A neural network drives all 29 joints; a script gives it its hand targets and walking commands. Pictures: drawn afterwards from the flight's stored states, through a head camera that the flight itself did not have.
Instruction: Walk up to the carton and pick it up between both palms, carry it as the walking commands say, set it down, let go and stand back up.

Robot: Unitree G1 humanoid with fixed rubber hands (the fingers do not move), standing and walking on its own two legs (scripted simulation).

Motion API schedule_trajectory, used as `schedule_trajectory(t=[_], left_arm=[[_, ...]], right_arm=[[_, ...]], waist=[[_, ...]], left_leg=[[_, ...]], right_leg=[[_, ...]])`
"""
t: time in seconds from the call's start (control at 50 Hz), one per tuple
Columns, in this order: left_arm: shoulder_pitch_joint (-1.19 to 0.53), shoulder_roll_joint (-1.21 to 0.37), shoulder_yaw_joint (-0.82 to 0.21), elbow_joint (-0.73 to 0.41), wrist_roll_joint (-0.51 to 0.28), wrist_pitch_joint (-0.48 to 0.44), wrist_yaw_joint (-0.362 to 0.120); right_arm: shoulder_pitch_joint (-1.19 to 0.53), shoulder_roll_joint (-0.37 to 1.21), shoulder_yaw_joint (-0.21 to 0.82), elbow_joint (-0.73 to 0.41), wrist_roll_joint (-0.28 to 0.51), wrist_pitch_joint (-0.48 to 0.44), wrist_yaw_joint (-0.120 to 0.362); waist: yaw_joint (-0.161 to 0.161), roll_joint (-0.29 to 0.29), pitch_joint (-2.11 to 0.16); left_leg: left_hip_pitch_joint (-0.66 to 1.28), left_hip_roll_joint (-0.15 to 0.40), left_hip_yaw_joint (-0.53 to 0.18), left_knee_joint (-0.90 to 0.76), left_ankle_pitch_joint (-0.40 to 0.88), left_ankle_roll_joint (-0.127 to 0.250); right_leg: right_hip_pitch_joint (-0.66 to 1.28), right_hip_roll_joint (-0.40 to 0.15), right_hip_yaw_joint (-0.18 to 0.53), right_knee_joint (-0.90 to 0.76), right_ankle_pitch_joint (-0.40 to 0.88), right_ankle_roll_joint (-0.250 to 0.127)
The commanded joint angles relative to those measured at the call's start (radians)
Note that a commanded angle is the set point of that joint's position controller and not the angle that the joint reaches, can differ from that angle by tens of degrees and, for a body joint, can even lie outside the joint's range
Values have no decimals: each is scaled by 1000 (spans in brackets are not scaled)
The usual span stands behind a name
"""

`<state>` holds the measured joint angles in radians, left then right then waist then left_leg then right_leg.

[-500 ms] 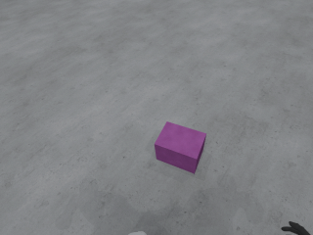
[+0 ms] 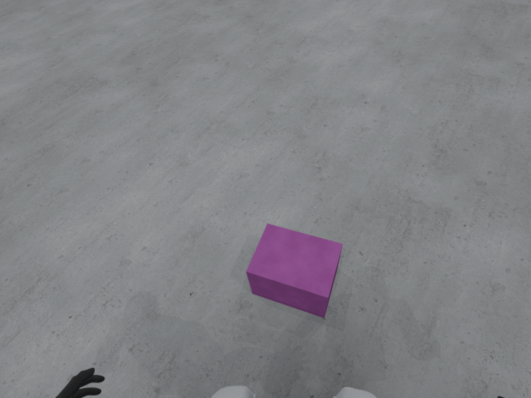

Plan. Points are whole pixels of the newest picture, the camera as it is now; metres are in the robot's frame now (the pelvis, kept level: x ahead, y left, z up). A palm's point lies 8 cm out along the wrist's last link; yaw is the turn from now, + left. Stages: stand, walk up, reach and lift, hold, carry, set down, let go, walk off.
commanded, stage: walk up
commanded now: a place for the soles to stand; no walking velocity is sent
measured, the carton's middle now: (295, 270) +0.62 -0.01 -0.66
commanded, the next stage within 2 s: none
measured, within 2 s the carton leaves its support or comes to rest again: neither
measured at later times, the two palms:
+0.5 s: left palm (92, 321) +0.25 +0.35 -0.09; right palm (508, 377) +0.17 -0.32 -0.09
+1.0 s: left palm (101, 284) +0.32 +0.36 -0.08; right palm (457, 301) +0.29 -0.28 -0.09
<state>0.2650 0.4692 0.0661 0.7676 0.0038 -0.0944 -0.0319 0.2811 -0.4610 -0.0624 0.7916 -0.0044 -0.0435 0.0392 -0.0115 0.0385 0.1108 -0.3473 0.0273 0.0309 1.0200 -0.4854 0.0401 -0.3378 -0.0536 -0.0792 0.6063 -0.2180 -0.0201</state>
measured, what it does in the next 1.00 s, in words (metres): walks ahead: left foot, then right foot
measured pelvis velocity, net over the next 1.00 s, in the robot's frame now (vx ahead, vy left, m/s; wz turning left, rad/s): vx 0.19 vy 0.04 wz -0.08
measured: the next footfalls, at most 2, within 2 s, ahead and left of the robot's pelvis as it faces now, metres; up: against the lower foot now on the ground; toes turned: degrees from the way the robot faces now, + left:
left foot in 0.22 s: +0.22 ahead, +0.17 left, +0.00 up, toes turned -1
right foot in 0.48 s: +0.26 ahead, -0.10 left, +0.00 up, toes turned -5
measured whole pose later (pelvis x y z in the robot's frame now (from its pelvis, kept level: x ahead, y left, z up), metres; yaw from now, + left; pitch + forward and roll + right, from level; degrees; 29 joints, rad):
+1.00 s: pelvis +0.19 +0.04 +0.01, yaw -4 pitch -3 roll +0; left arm 0.10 0.43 -0.01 1.01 -0.01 -0.04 0.01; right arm 0.07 -0.42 -0.02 1.00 0.00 -0.01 0.01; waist 0.01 0.01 0.06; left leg -0.14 0.03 0.06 0.50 -0.31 -0.01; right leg -0.25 -0.03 0.00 0.51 -0.21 0.02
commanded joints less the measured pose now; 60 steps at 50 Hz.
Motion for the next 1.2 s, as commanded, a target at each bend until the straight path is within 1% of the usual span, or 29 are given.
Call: schedule_trajectory(t=[0.0, 0.08, 0.12, 0.14, 0.16, 0.18, 0.2, 0.22, 0.24, 0.28, 0.34, 0.4, 0.42, 0.44, 0.46, 0.48, 0.54, 0.58, 0.6, 0.64, 0.66, 0.7, 0.76, 0.84, 0.86, 0.92, 1.02, 1.16, 1.18], left_arm=[[113, 274, 69, -12, 8, -2, 11], [26, 279, 59, -64, 11, 2, 3], [-24, 275, 57, -66, 2, 15, -7], [-3, 213, 35, -67, 13, 24, -4], [23, 142, 3, -74, 7, 24, 2], [3, 116, -3, -93, -6, 28, 5], [-25, 198, 27, -67, -4, 32, 16], [53, 206, 26, -47, -10, 27, 11], [85, 216, 31, -6, -11, 26, 6], [154, 208, 36, 26, 0, 20, 1], [139, 171, 35, 26, 7, 22, -7], [102, 171, 40, 49, 13, 22, 15], [82, 195, 30, 45, 11, 11, 24], [49, 228, 53, 38, 4, 20, 29], [39, 243, 32, 32, 3, 17, 34], [38, 269, 40, 48, 3, 18, 37], [-32, 221, 19, 53, -1, 33, 37], [-95, 177, -5, 64, -10, 36, 36], [-102, 151, -10, 68, -11, 38, 37], [-84, 134, -17, 89, -12, 39, 35], [-97, 148, -17, 114, -11, 37, 37], [-115, 167, -17, 126, -11, 25, 45], [-115, 147, -30, 152, -22, 29, 45], [-194, 143, -30, 177, -19, 27, 49], [-170, 151, -30, 179, -12, 32, 48], [-209, 130, -41, 203, -9, 48, 46], [-208, 133, -39, 240, -10, 55, 43], [-217, 120, -35, 282, -1, 47, 39], [-214, 122, -31, 279, 4, 45, 42]], right_arm=[[9, -157, -58, -51, -11, -12, 17], [15, -154, -72, -29, -16, 0, 40], [89, -146, -74, -2, -7, -12, 38], [136, -173, -87, 11, -12, -20, 26], [191, -223, -111, 10, -24, -29, 13], [191, -323, -119, -5, -27, -40, -2], [89, -321, -115, -44, -11, -41, -3], [31, -284, -99, -48, -13, -43, -13], [32, -262, -94, -46, -3, -46, -15], [-15, -240, -83, -55, -11, -39, -10], [-53, -212, -63, -54, -20, -26, -8], [-60, -191, -36, -47, -2, -20, -10], [-28, -145, -21, -38, 13, -19, -16], [3, -129, -20, -25, 16, -7, -25], [-38, -121, -16, -30, 21, 3, -32], [-15, -139, -20, -13, 11, 8, -38], [36, -162, -20, 51, 7, -5, -45], [18, -170, -19, 55, 7, -7, -46], [-7, -191, -19, 69, 3, -10, -48], [-119, -183, -9, 53, -7, -7, -44], [-144, -173, -11, 75, 8, -2, -43], [-89, -140, -2, 101, 6, 1, -44], [-136, -148, 1, 127, 7, 9, -41], [-179, -126, -2, 157, 12, 16, -36], [-190, -142, 2, 152, 11, 18, -36], [-235, -137, 1, 182, 6, 28, -32], [-282, -132, 11, 206, 4, 26, -32], [-291, -132, 5, 225, -8, 28, -25], [-289, -114, 8, 223, -3, 28, -28]], waist=[[40, -179, -62], [12, -218, -79], [-40, -193, -95], [-63, -85, -126], [-112, 153, -114], [-126, 237, -51], [-101, 56, 38], [-31, -17, 41], [-23, -50, -18], [2, 83, -32], [19, 171, -35], [47, 82, -80], [44, 4, -107], [24, -100, -165], [29, -129, -130], [31, -130, -139], [-4, -148, -108], [-17, -148, -121], [1, -115, -145], [34, -64, -149], [35, -45, -118], [10, -127, -185], [15, 6, -163], [9, -23, -168], [7, -79, -204], [14, -7, -130], [35, -30, -101], [21, 56, -87], [20, -5, -104]], left_leg=[[-107, 52, -24, -164, 48, -13], [8, 34, 39, -267, 185, -32], [184, -3, 76, -445, 234, -25], [345, -15, 47, -468, 197, -10], [423, 104, -197, -655, -69, 46], [355, 353, -606, -838, -393, 136], [215, 411, -617, -881, -425, 207], [195, 358, -556, -837, -297, 203], [214, 333, -485, -795, -143, 199], [92, 259, -262, -733, 41, 182], [-27, 205, -129, -668, 113, 158], [-88, 180, -51, -476, 355, 81], [-77, 125, 16, -370, 337, 32], [-79, 55, 21, -274, 135, -4], [-91, 27, 3, -219, 20, -10], [-88, 27, -6, -235, -44, -1], [33, 38, -33, -384, 119, 14], [109, 80, -93, -490, 202, 31], [100, 135, -177, -568, 259, 36], [55, 148, -164, -561, 278, 56], [63, 128, -103, -518, 291, 41], [127, 90, -77, -505, 396, 8], [179, 98, -58, -535, 420, 19], [194, 121, -65, -581, 458, 19], [227, 122, -51, -576, 459, 18], [142, 115, -53, -657, 242, 19], [149, 133, -93, -731, 227, 19], [194, 111, -56, -724, 189, 4], [203, 115, -57, -723, 190, 1]], right_leg=[[84, -243, 307, -289, -63, -224], [-2, -205, 238, -327, -280, -195], [-94, -152, 164, -204, -330, -150], [-229, -103, 119, -39, -341, -123], [-362, -10, 47, 229, -375, -86], [-535, 82, 134, 445, -331, -38], [-498, 15, 244, 505, -259, -38], [-452, -7, 212, 496, -151, -27], [-383, -11, 206, 464, -144, -14], [-198, -25, 125, 280, -178, 4], [-21, 11, 62, 98, -90, 11], [186, 46, 65, -50, 39, -25], [149, -58, 168, -92, 208, -73], [181, -149, 361, -148, 123, -119], [145, -233, 498, -216, 66, -181], [165, -272, 512, -214, 65, -210], [58, -191, 384, -121, 188, -155], [13, -97, 244, -87, 188, -69], [23, -69, 201, -24, 228, -47], [101, -21, 157, -57, 113, -17], [122, -39, 152, -72, 208, -34], [161, -103, 211, -82, 382, -55], [108, -92, 211, -99, 370, -53], [151, -74, 188, -100, 348, -41], [177, -59, 158, -115, 344, -28], [163, -55, 152, -147, 216, -20], [177, -40, 146, -192, 137, -6], [158, -51, 153, -239, 100, -10], [165, -57, 148, -251, 136, -6]])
